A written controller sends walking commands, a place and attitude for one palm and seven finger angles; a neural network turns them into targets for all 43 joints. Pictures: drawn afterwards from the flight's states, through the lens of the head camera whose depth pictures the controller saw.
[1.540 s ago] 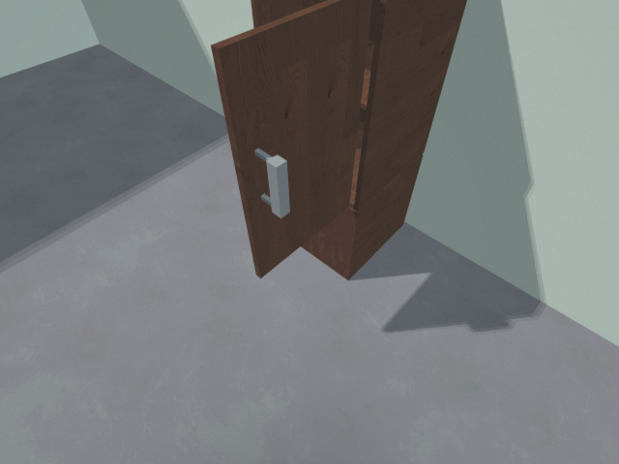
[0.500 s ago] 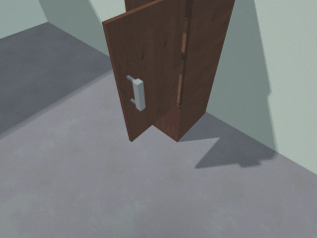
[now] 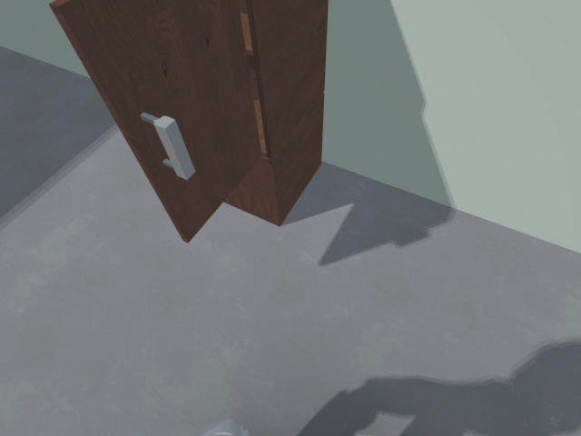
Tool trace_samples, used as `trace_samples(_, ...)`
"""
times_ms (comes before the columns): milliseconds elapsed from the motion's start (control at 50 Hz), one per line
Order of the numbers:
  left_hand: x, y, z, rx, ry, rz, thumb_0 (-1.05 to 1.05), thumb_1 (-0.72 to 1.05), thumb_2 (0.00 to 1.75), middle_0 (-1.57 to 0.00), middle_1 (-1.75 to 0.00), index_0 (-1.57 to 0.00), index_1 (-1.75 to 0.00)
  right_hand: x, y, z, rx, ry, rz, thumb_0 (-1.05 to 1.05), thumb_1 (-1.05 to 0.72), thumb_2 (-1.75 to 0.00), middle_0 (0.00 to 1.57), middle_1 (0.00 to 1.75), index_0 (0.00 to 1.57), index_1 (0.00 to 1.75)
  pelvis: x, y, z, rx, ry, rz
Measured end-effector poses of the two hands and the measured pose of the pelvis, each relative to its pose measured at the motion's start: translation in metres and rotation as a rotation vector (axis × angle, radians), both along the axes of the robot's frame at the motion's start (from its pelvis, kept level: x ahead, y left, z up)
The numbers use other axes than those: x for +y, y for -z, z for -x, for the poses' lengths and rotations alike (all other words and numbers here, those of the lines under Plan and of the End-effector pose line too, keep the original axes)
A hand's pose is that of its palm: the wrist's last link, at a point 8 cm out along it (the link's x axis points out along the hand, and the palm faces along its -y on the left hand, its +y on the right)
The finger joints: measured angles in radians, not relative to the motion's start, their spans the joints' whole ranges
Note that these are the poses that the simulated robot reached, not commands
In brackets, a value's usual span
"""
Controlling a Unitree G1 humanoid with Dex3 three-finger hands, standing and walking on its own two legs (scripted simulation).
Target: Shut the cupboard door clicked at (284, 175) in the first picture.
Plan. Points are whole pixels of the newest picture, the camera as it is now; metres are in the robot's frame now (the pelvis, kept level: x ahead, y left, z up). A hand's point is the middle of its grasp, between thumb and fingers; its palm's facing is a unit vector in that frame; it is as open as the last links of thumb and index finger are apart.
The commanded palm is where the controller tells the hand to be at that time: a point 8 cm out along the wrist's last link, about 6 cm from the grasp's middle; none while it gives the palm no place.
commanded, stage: walk around to get in front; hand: left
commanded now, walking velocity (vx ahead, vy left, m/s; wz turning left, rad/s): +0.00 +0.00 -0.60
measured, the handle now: (167, 145) +0.59 +0.29 +0.00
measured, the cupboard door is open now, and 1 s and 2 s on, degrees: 88 88 88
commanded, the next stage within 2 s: none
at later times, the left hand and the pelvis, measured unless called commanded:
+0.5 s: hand (200, 407) +0.17 +0.17 -0.14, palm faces -0.28 -0.94 -0.21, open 7.4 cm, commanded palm none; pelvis +0.00 +0.00 +0.02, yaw -18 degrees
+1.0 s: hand (254, 385) +0.20 +0.09 -0.16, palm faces -0.57 -0.80 -0.21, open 7.4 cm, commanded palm none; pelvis +0.01 -0.03 +0.01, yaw -36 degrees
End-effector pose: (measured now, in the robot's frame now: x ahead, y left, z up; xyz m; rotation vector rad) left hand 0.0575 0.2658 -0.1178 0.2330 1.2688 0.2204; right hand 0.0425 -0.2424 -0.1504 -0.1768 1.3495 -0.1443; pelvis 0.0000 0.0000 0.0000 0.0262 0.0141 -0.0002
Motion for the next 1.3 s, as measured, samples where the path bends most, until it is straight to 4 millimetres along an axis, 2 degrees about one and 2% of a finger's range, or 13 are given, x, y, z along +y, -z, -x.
trace_samples(60, -0.007, -0.003, -0.006, 0.002, 0.034, -0.016, 0.0, 0.9, 0.9, -0.2, -0.3, -0.2, -0.3, -0.012, 0.0, -0.003, -0.009, 0.035, 0.007, 0.0, -0.9, -0.9, 0.2, 0.3, 0.2, 0.3, -0.004, -0.002, 0.003, -0.008, 0.03, 0.009)
trace_samples(140, -0.015, -0.005, -0.012, 0.04, 0.09, -0.007, 0.0, 0.9, 0.9, -0.2, -0.3, -0.2, -0.3, -0.021, -0.018, -0.018, -0.094, 0.09, 0.031, 0.01, -0.9, -0.9, 0.2, 0.3, 0.2, 0.3, -0.004, -0.011, 0.002, 0.001, 0.094, 0.003)
trace_samples(240, -0.019, 0.001, -0.029, 0.049, 0.152, 0.033, 0.0, 0.9, 0.9, -0.2, -0.3, -0.21, -0.3, -0.02, -0.038, -0.031, -0.195, 0.142, 0.065, 0.0, -0.9, -0.9, 0.2, 0.3, 0.2, 0.3, 0.002, -0.015, -0.002, 0.013, 0.164, 0.004)
trace_samples(300, -0.017, 0.013, -0.047, 0.034, 0.183, 0.063, 0.0, 0.9, 0.9, -0.2, -0.3, -0.21, -0.3, -0.017, -0.041, -0.029, -0.236, 0.156, 0.1, 0.0, -0.9, -0.9, 0.2, 0.3, 0.2, 0.3, 0.009, -0.007, -0.006, 0.028, 0.198, 0.036)
trace_samples(380, -0.023, 0.011, -0.076, -0.003, 0.235, 0.085, 0.01, 0.9, 0.9, -0.2, -0.3, -0.2, -0.3, -0.013, -0.047, -0.003, -0.185, 0.161, 0.113, 0.0, -0.9, -0.9, 0.2, 0.3, 0.2, 0.3, 0.007, -0.013, -0.004, 0.02, 0.237, 0.033)
trace_samples(480, -0.045, -0.002, -0.109, -0.05, 0.321, 0.093, 0.01, 0.9, 0.9, -0.2, -0.3, -0.2, -0.3, -0.016, -0.047, 0.039, -0.106, 0.233, 0.098, 0.0, -0.9, -0.9, 0.2, 0.3, 0.2, 0.3, -0.001, -0.02, -0.004, 0.021, 0.296, 0.052)
trace_samples(580, -0.078, -0.005, -0.139, -0.09, 0.446, 0.06, 0.01, 0.9, 0.9, -0.2, -0.3, -0.2, -0.3, -0.033, -0.025, 0.085, -0.062, 0.355, 0.068, 0.0, -0.9, -0.9, 0.2, 0.3, 0.2, 0.3, -0.022, -0.008, -0.003, 0.013, 0.37, 0.032)
trace_samples(640, -0.093, -0.006, -0.145, -0.099, 0.5, 0.026, 0.0, 0.9, 0.9, -0.2, -0.3, -0.2, -0.3, -0.046, -0.014, 0.106, -0.025, 0.424, 0.069, 0.0, -0.9, -0.9, 0.2, 0.3, 0.2, 0.3, -0.028, -0.003, 0.002, 0.006, 0.414, 0.028)
trace_samples(800, -0.115, -0.007, -0.14, -0.02, 0.579, 0.027, 0.0, 0.9, 0.9, -0.2, -0.3, -0.2, -0.3, -0.055, -0.034, 0.114, -0.066, 0.524, 0.095, 0.01, -0.9, -0.9, 0.2, 0.3, 0.19, 0.3, -0.032, -0.015, 0.001, 0.008, 0.515, 0.004)
trace_samples(960, -0.127, 0.012, -0.161, 0.005, 0.64, 0.087, 0.01, 0.9, 0.9, -0.2, -0.3, -0.21, -0.3, -0.033, -0.04, 0.115, -0.118, 0.573, 0.132, 0.0, -0.9, -0.9, 0.2, 0.3, 0.2, 0.3, -0.024, -0.009, -0.01, 0.028, 0.608, 0.025)
trace_samples(1120, -0.17, -0.006, -0.187, -0.035, 0.751, 0.098, 0.01, 0.9, 0.9, -0.2, -0.3, -0.2, -0.3, -0.017, -0.04, 0.154, -0.059, 0.663, 0.078, 0.0, -0.9, -0.9, 0.2, 0.3, 0.2, 0.3, -0.039, -0.019, -0.005, 0.034, 0.707, 0.046)
trace_samples(1220, -0.205, -0.004, -0.196, -0.085, 0.855, 0.057, 0.01, 0.9, 0.9, -0.2, -0.3, -0.2, -0.3, -0.028, -0.016, 0.191, -0.048, 0.774, 0.057, 0.0, -0.9, -0.9, 0.21, 0.3, 0.2, 0.3, -0.058, -0.002, 0.005, 0.022, 0.779, 0.021)
trace_samples(1300, -0.219, -0.009, -0.19, -0.063, 0.888, 0.033, 0.0, 0.9, 0.9, -0.2, -0.3, -0.2, -0.3, -0.041, -0.019, 0.205, -0.021, 0.834, 0.078, 0.0, -0.9, -0.9, 0.2, 0.3, 0.2, 0.3, -0.062, -0.008, 0.007, 0.018, 0.822, 0.021)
